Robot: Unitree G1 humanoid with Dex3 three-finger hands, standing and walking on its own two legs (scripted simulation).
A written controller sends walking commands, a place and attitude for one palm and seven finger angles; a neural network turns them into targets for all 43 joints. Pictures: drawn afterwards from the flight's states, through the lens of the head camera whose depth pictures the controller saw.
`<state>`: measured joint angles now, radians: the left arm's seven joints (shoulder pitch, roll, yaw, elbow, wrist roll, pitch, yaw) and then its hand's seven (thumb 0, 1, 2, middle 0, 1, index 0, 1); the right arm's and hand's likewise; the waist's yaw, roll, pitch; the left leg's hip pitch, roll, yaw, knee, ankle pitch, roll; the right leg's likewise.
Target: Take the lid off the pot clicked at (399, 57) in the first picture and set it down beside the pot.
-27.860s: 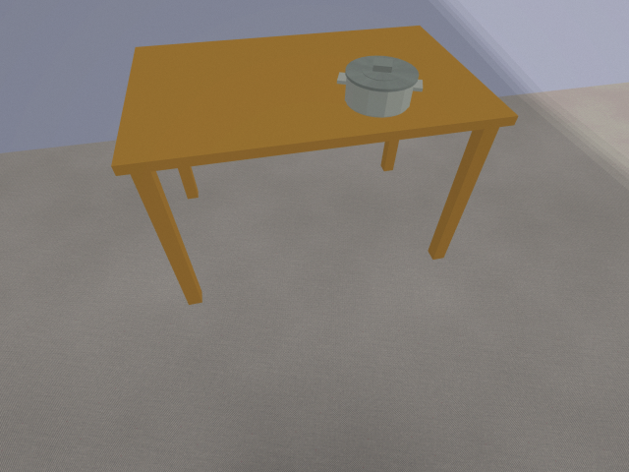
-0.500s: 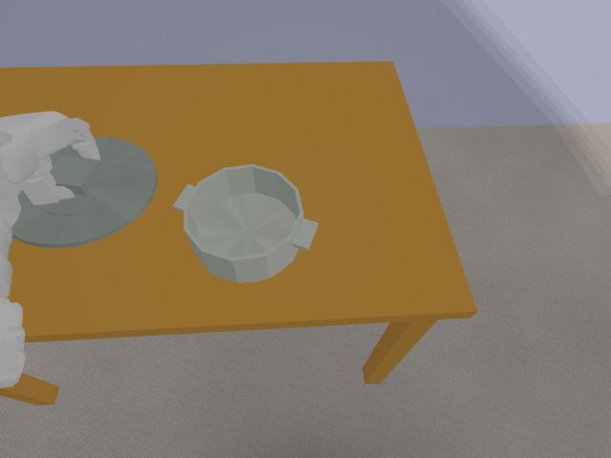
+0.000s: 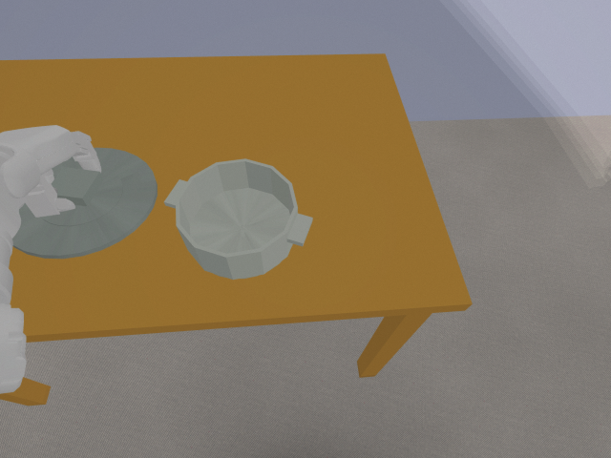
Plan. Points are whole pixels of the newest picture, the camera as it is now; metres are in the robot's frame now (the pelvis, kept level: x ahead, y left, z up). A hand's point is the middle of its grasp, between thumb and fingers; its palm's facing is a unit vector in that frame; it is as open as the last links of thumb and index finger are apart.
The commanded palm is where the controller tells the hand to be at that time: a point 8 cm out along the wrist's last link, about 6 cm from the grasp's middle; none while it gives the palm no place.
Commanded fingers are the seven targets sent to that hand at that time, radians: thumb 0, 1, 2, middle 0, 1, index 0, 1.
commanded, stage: lower the lid onto the table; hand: left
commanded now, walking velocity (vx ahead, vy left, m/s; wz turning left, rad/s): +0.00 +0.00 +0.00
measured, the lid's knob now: (75, 186) +0.46 +0.32 +0.05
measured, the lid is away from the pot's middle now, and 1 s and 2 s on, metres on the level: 0.21 0.23 0.23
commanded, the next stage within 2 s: open the fingers wide in 1.74 s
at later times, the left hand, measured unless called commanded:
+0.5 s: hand (59, 209) +0.43 +0.33 +0.05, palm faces -0.47 -0.11 -0.88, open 8.6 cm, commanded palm +0.46 +0.33 +0.11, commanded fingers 0.00 0.60 1.05 -0.90 -1.10 -0.69 -1.00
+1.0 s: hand (64, 222) +0.43 +0.34 +0.02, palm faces -0.50 -0.11 -0.86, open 8.6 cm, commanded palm +0.47 +0.34 +0.08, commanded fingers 0.00 0.60 1.05 -0.90 -1.10 -0.69 -1.00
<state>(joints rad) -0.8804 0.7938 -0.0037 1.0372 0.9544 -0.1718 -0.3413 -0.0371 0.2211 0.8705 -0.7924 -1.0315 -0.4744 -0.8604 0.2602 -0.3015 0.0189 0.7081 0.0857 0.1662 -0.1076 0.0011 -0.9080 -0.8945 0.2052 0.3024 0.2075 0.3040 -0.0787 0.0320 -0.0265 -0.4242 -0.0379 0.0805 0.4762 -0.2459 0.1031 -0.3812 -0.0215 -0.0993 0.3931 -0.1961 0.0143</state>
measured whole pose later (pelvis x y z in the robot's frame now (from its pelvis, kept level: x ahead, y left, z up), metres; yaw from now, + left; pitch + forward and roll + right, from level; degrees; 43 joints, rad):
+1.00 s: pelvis -0.01 +0.01 -0.01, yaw -1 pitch +15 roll -4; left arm -0.84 0.83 0.05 1.12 0.99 -0.24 -0.28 -0.03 0.23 0.87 -0.79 -1.03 -0.47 -0.86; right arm 0.32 -0.30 0.01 0.73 0.07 0.16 -0.13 0.00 -0.91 -0.89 0.21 0.30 0.21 0.30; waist -0.11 0.02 -0.05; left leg -0.60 -0.02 0.09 0.63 -0.31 0.11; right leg -0.55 -0.01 -0.09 0.52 -0.24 0.02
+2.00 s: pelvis -0.02 +0.02 -0.04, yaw -3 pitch +21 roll -5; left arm -0.84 0.84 0.08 1.15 1.02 -0.24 -0.19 0.00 0.25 0.87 -0.80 -1.07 -0.44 -0.88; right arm 0.35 -0.28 0.01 0.70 0.06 0.22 -0.09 0.00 -0.91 -0.89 0.21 0.30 0.21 0.30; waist -0.13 0.04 -0.09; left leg -0.82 0.01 0.09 0.83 -0.39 0.12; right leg -0.76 0.01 -0.09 0.70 -0.30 0.01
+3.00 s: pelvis -0.02 +0.01 -0.04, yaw -2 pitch +20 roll -5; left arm -0.84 0.82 0.05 1.15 1.02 -0.22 -0.19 0.00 0.05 0.53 -0.33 -0.93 -0.32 -0.93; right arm 0.34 -0.28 0.02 0.70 0.07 0.21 -0.09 0.00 -0.91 -0.89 0.21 0.30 0.21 0.30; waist -0.12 0.03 -0.08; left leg -0.81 0.01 0.08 0.84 -0.38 0.12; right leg -0.74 0.01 -0.09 0.70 -0.30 0.01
